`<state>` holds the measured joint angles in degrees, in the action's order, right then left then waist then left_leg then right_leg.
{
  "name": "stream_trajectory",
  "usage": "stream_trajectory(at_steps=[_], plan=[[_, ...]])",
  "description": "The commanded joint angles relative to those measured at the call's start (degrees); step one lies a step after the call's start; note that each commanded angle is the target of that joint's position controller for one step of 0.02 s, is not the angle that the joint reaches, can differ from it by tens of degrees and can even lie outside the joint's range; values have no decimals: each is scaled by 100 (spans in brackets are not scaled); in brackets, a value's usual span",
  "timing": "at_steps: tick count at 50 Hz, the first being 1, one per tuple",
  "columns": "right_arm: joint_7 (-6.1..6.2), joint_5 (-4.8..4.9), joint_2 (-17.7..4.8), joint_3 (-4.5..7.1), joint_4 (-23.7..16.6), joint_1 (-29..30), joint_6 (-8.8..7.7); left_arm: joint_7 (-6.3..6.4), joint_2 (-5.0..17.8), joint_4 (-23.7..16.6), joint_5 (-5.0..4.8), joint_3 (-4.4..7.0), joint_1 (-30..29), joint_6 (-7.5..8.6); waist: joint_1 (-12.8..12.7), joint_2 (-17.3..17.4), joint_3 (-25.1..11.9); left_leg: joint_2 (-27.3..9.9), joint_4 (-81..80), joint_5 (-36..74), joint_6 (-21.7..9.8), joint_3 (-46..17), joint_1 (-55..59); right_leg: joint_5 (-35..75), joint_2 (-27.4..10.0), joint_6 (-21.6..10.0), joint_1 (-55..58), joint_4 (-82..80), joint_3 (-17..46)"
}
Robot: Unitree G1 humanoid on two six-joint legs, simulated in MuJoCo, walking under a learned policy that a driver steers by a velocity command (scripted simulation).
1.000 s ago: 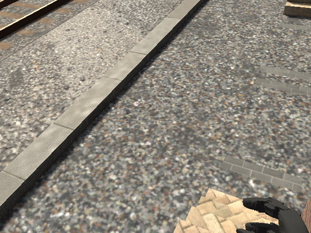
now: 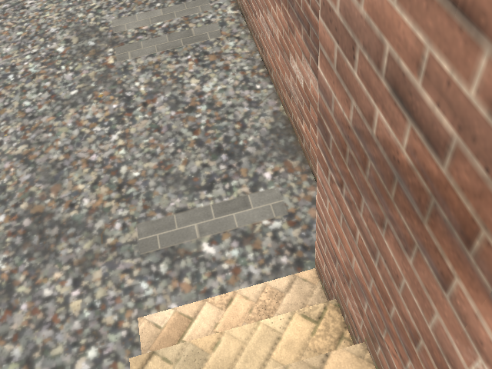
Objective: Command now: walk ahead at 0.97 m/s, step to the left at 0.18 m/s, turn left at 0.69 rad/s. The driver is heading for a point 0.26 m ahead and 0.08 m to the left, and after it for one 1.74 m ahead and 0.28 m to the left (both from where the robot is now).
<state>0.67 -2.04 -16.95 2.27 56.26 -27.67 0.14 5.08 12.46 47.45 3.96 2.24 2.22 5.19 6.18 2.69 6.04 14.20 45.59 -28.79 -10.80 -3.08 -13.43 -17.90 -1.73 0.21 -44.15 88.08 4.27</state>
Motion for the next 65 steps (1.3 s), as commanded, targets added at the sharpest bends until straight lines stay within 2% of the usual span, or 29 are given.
stream_trajectory(at_steps=[1, 4, 9, 10, 15, 18, 20, 22, 25, 26, 27, 28, 30, 31, 33, 34, 35, 36, 37, 38, 39, 40, 45, 48, 51, 53, 55, 58, 65], plan=[[56, 217, -113, -22, -373, 1066, -470, -96, 691, -1, -247, 146, 1421, -23, -1440, -387, -177, -1309, -761, 1989, -556, -2387, -3405, 4428, -172, 234, 3332, -3322, 76], [-129, 220, 8, -66, 72, 148, -534, -299, 264, -42, -418, -85, 1113, -54, -695, -283, -285, -745, 538, 1148, -120, -1280, -2886, 5119, 202, 342, 4930, -5299, -474], [-101, -18, -254, 65, -166, 849, -142, -288, 1073, 753, 6, 303, 3693, -100, -1891, -758, -72, 12, 7192, -1090, 15, -491, -3830, 5950, -1024, -267, 6680, -6021, 616], [11, 38, 192, -62, -459, -447, -111, -391, 1199, 620, -125, 301, 3015, 47, -557, -1127, -385, -881, 6321, -781, -38, -449, -5297, 5590, -2215, -616, 7360, -4814, 1845], [-95, -306, -82, 64, -579, 995, -79, -15, 438, 719, -449, 94, 1678, 269, -303, -658, 566, -1207, 2589, 3099, 534, 468, -1994, 1653, -1541, -559, 1134, -3881, 808], [-400, 200, 619, -257, -643, 1133, -34, 165, 392, 733, -637, 68, 1497, 443, 79, -539, -137, -677, 56, 7421, 674, 1362, 1506, -1273, -320, 206, -978, -2764, -1649], [-221, 20, 111, -76, -124, -1062, 101, 60, 1159, 520, -755, 218, 612, 440, 1177, -1403, -1025, -735, 1073, 5958, 93, 1212, 3439, 2259, -779, 136, -1337, -103, -1242], [-129, 155, -818, 201, 117, -2218, 216, -158, 842, 239, -369, 142, -631, 192, 2221, 444, -360, -1674, -382, 3776, -898, -297, 3905, -1065, -98, 59, -2942, 4527, -1264], [-145, 98, -554, 6, -76, -573, -187, -194, 863, 98, 81, 102, 1147, 187, -61, -751, -90, -2346, -369, 3207, -1191, -3970, 1094, -1684, -505, -135, -2403, 1250, 602], [-306, 779, 943, -43, -354, 273, -262, -233, 1130, 556, -1292, 452, 2005, -203, -883, -500, 227, -1059, 247, 3191, -887, -2318, -1869, 173, -109, -230, -79, -890, -129], [-261, 768, 562, -24, -655, 1495, -261, -199, 1046, 363, -1494, 424, 2590, -222, -1848, 1134, 156, -1318, 55, 3052, -971, -2780, -3741, 1387, 258, -36, 1849, -1604, -285], [-4, -207, -503, 68, -934, 1753, -452, -217, 657, 421, 29, 39, 2268, 1, -1647, -222, -314, -2128, -129, 2572, -1223, -3579, -3936, 2381, 189, 231, 2337, -626, -326], [232, -153, -354, 18, -986, 1707, -503, -353, 747, -83, -71, -39, 857, 285, -1255, -1328, -323, -1810, 723, -108, -988, -3597, -3691, 3501, -101, 144, 2011, -2654, 286], [32, 944, 961, -200, -805, 1870, -471, -343, 971, 309, -1439, 376, 1648, 145, -1214, -442, 466, -205, 1951, 633, -431, -2027, -3929, 3423, 52, 33, 3059, -5151, -1], [-72, 797, 442, -183, -850, 2389, -331, -710, 799, 798, -1251, 579, 4166, -1, -2167, 1650, -1384, -155, 3334, 3786, -102, -1294, -3617, 4697, 151, -338, 6250, -4286, -530], [51, 4, -377, 62, -751, 2910, -309, -529, 834, 1458, -193, 274, 5634, -74, -3017, 155, -1362, -1294, 5328, 3555, -340, -1438, -4484, 2469, -220, -996, 6595, -3875, -49], [78, 52, 259, -7, -849, 3228, -295, -553, 807, 1604, -228, 332, 5953, -101, -3440, -1633, -802, -109, 9002, 1140, -95, -462, -5185, 2192, -722, -1600, 6342, -4681, 523], [102, 35, 756, -170, -1075, 2059, -289, -664, 682, 1483, -291, 177, 4804, -14, -1721, -3189, -47, 114, 7944, -1311, -260, -509, -6267, 1660, -557, -991, 5724, -4422, 2060], [151, 1034, 804, -62, -892, 1919, -314, -947, 251, 1626, -1306, 292, 4665, -153, -1897, -2303, 480, -186, 7986, -1778, -58, -674, -7442, 3190, -766, -742, 5969, -4201, 2009], [106, 1141, 839, 44, -866, 2001, -295, -955, 632, 1858, -1282, 417, 4385, -194, -1343, -1481, 395, -562, 6737, -897, 52, -777, -7414, 657, -726, -936, 4812, -4457, 2684], [-83, 819, 842, 25, -1064, 2289, -184, -933, 811, 1427, -1306, 396, 2887, -318, -638, -562, 445, -992, 5298, 134, 280, -428, -6171, -1378, -685, -999, 2623, -5070, 3116], [-109, -386, 790, -272, -1675, 3087, -319, -303, 391, 576, -149, -71, 1500, 22, 16, -634, 970, -1310, 2875, 1999, 925, -277, -3710, -3159, -939, -1630, -410, -5871, 3857], [-218, -332, 393, -226, -1040, 3022, -487, -275, 537, 751, -414, 80, 1879, 336, -411, -339, 178, -1029, 1445, 5264, 1101, 431, -1343, -2231, 172, -1727, -491, -3421, 2603], [-147, 352, 95, -33, -1101, 2470, -375, -235, 632, 1040, -119, 267, 2714, 0, -928, -1185, -59, -1284, -1880, 3733, 1143, 288, 780, -602, 277, -1453, 650, -2390, 1726], [-193, -8, -427, 273, -409, 66, -283, -328, 677, 988, -85, 389, 2126, -186, 465, -378, -591, -2302, -2246, 3597, 310, -863, 2871, -1948, 952, -1255, -217, 2312, 868], [-374, -61, -290, 136, -428, 123, -512, -416, 353, 751, -473, 268, 3333, 15, -524, 842, -1832, -3539, 115, 4637, 503, -1393, 4357, -1486, -24, -1179, -2243, 1460, 633], [-304, -122, 6, 239, -350, 226, -742, -462, 711, 558, 57, 404, 1559, -98, -107, 64, -757, -3701, -1398, -203, -135, -2964, 1832, -585, -424, -895, -2245, 864, 586], [-101, -102, -302, 227, -191, 310, -778, -667, 280, 286, 95, 318, 821, -324, -481, -147, 368, -3538, -1088, 2973, -57, -1601, -604, 642, -469, -394, -792, -1726, 331], [-50, 17, 181, 72, -74, 655, -751, -975, 143, 306, -347, 65, 624, -246, -815, 124, 170, -2545, 293, 1515, 768, 1030, -1537, 5294, 238, -729, 2522, -4575, -1384]])
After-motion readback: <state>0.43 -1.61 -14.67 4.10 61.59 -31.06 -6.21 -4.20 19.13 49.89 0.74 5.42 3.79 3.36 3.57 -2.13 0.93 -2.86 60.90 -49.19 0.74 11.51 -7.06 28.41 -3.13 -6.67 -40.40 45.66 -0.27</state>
